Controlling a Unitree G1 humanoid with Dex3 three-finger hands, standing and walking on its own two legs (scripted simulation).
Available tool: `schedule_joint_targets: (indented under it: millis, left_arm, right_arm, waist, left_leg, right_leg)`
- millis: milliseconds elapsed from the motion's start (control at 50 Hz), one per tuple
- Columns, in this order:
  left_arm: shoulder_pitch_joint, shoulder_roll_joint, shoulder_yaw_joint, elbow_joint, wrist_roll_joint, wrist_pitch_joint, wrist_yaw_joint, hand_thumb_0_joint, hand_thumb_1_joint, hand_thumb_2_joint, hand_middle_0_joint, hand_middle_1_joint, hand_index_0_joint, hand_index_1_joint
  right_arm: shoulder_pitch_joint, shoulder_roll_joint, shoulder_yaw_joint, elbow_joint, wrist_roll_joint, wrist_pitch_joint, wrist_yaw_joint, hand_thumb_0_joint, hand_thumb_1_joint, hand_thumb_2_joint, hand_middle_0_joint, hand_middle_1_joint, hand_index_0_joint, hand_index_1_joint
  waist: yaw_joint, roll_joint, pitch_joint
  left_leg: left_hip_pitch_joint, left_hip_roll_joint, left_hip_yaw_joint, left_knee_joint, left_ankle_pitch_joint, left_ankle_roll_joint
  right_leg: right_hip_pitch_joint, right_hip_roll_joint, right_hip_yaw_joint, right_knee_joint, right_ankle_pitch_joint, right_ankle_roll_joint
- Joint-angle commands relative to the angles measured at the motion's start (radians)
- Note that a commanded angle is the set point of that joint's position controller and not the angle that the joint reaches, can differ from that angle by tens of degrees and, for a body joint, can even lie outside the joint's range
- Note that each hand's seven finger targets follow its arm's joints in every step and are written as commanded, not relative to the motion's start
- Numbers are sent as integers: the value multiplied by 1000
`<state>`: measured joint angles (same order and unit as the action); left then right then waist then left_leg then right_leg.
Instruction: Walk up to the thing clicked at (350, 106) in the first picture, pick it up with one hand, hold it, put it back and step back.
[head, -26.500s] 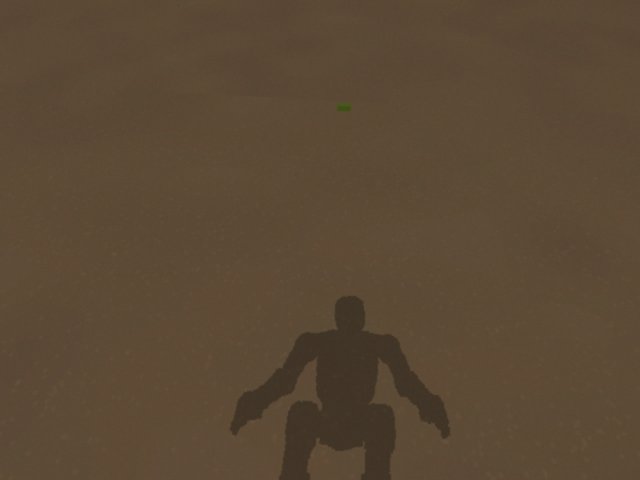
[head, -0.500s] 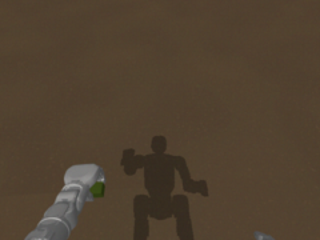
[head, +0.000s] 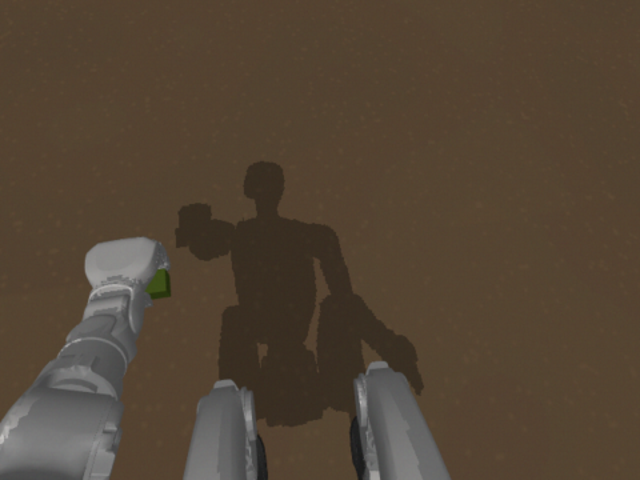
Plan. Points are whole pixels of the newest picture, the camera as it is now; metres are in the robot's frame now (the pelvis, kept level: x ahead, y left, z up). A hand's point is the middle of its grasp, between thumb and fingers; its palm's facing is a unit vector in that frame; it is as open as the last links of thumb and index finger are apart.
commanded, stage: crouch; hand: left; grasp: from above
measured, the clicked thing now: (138, 287) +0.43 +0.24 -0.16
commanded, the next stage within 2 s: lower in 1.22 s
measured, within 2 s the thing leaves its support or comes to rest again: neither
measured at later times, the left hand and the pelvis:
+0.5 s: hand (171, 303) +0.44 +0.23 -0.31, palm faces -0.44 -0.04 -0.89, open 6.5 cm; pelvis -0.01 +0.00 -0.14, yaw -1 degrees
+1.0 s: hand (182, 303) +0.46 +0.23 -0.37, palm faces -0.45 -0.05 -0.89, open 6.4 cm; pelvis -0.02 -0.01 -0.21, yaw -3 degrees
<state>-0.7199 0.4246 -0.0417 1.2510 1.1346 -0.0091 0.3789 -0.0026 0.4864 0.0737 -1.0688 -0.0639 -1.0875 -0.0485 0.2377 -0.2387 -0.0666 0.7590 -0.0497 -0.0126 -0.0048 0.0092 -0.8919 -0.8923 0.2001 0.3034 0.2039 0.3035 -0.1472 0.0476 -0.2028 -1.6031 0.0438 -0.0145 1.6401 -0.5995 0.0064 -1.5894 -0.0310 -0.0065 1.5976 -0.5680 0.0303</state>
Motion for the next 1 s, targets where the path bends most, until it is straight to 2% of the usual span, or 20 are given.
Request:
schedule_joint_targets:
  millis: [0,40,80,120,160,220,260,320,360,420,440,540,600,620,680,760,820,860,920,980]
  left_arm:
    - [-373,276,63,-122,16,-21,21,0,840,236,-1226,-130,-1237,-122]
    - [-388,246,52,-96,16,-36,19,0,866,227,-1229,-149,-1249,-132]
    - [-474,319,79,-163,24,-58,28,0,863,234,-1236,-136,-1251,-123]
    - [-420,289,71,-108,34,-62,33,0,897,234,-1245,-165,-1269,-144]
    - [-476,301,75,-122,47,-70,40,0,913,256,-1266,-160,-1285,-143]
    - [-493,318,85,-109,59,-66,51,0,908,268,-1279,-137,-1291,-128]
    - [-509,318,85,-79,65,-64,55,0,894,274,-1269,-142,-1279,-134]
    - [-513,314,86,-56,63,-61,60,0,881,223,-1260,-115,-1273,-105]
    - [-533,352,106,-86,58,-64,61,0,880,236,-1266,-117,-1275,-110]
    - [-517,336,95,-65,56,-63,53,0,886,226,-1270,-92,-1278,-86]
    - [-559,368,113,-86,63,-69,54,0,887,229,-1270,-101,-1279,-95]
    - [-564,377,121,-41,62,-84,55,0,901,193,-1261,-114,-1280,-96]
    - [-573,398,121,9,66,-87,59,0,886,198,-1261,-106,-1274,-95]
    - [-579,399,125,25,70,-90,61,0,895,201,-1268,-108,-1281,-96]
    - [-586,395,118,61,75,-93,61,0,902,176,-1275,-93,-1289,-81]
    - [-624,441,133,52,75,-105,68,0,902,167,-1265,-105,-1283,-88]
    - [-626,442,132,100,80,-110,69,0,891,150,-1256,-98,-1275,-80]
    - [-644,470,141,84,84,-114,72,0,878,144,-1245,-97,-1264,-79]
    - [-648,462,139,117,90,-115,77,0,911,140,-1257,-110,-1281,-86]
    - [-639,475,140,130,98,-116,81,0,886,130,-1263,-62,-1276,-51]
  right_arm:
    - [108,-200,-61,-68,-6,-44,-6,0,-884,-894,200,299,200,299]
    - [121,-201,-53,-63,-13,-57,2,0,-883,-893,200,299,200,299]
    - [118,-200,-51,-59,-17,-64,8,0,-883,-894,200,299,200,299]
    - [126,-202,-45,-50,-23,-73,18,0,-885,-894,200,299,200,299]
    - [140,-207,-41,-33,-31,-80,26,0,-887,-896,200,299,200,299]
    - [140,-213,-39,-22,-39,-83,39,0,-890,-897,200,299,200,299]
    - [142,-219,-37,-17,-45,-85,48,0,-890,-898,200,299,200,299]
    - [133,-223,-34,-17,-53,-87,60,0,-893,-899,199,299,200,299]
    - [139,-222,-34,-18,-56,-84,69,0,-895,-900,199,299,200,299]
    - [129,-223,-31,-21,-58,-82,77,0,-894,-899,200,299,200,299]
    - [143,-227,-34,-14,-61,-80,78,0,-896,-899,200,299,200,299]
    - [151,-231,-24,-10,-70,-78,94,0,-895,-898,200,299,200,299]
    - [129,-238,-22,-20,-72,-78,98,0,-895,-899,200,299,200,299]
    - [139,-237,-18,-15,-77,-81,103,0,-897,-900,200,299,200,299]
    - [136,-243,-12,-13,-81,-83,110,0,-898,-900,200,299,200,299]
    - [129,-246,-3,-11,-82,-78,112,0,-896,-899,200,299,200,299]
    - [140,-249,6,-5,-90,-82,117,0,-897,-899,200,299,200,299]
    - [137,-254,9,-3,-90,-81,116,0,-897,-899,200,299,200,299]
    - [144,-263,17,-2,-97,-83,121,0,-895,-898,200,299,200,299]
    - [143,-264,26,3,-96,-81,122,0,-896,-899,200,299,200,299]
  waist:
    - [-12,54,-552]
    - [-46,56,-527]
    - [-36,86,-604]
    - [-35,93,-613]
    - [-50,135,-656]
    - [-43,188,-670]
    - [-60,193,-639]
    - [-64,212,-633]
    - [-63,190,-671]
    - [-60,207,-662]
    - [-70,215,-660]
    - [-90,190,-620]
    - [-84,185,-602]
    - [-98,184,-578]
    - [-97,195,-581]
    - [-92,181,-593]
    - [-112,170,-565]
    - [-98,189,-585]
    - [-120,187,-557]
    - [-105,205,-561]
  left_leg:
    - [245,-43,-15,-117,71,7]
    - [191,-44,-28,-74,31,9]
    - [173,-46,-16,-26,16,12]
    - [160,-47,-14,14,54,10]
    - [164,-47,-10,66,117,8]
    - [183,-43,-22,104,152,1]
    - [151,-41,-30,124,138,-2]
    - [121,-41,-18,165,127,0]
    - [95,-41,-9,203,153,6]
    - [68,-41,-9,229,157,4]
    - [71,-39,-11,243,161,3]
    - [-17,-41,0,307,160,11]
    - [-61,-41,6,327,101,15]
    - [-73,-41,4,338,98,15]
    - [-81,-42,3,357,88,13]
    - [-147,-45,12,393,61,20]
    - [-180,-45,11,419,61,21]
    - [-174,-45,9,429,60,20]
    - [-193,-46,4,446,58,19]
    - [-197,-47,3,454,63,16]
  right_leg:
    - [177,43,-51,-91,69,-73]
    - [99,38,-57,-56,37,-70]
    - [94,41,-53,-24,18,-71]
    - [67,38,-61,17,56,-70]
    - [31,37,-66,64,114,-70]
    - [-42,37,-77,127,129,-77]
    - [-85,33,-85,159,121,-76]
    - [-107,30,-85,188,121,-74]
    - [-74,34,-85,210,153,-69]
    - [-106,35,-87,247,153,-71]
    - [-127,36,-88,257,155,-71]
    - [-130,40,-91,295,170,-64]
    - [-165,46,-91,310,114,-66]
    - [-173,42,-92,317,112,-64]
    - [-203,46,-99,347,101,-68]
    - [-200,52,-98,364,78,-64]
    - [-206,52,-102,384,83,-62]
    - [-221,53,-106,401,77,-64]
    - [-243,52,-115,422,79,-64]
    - [-254,54,-119,438,82,-67]
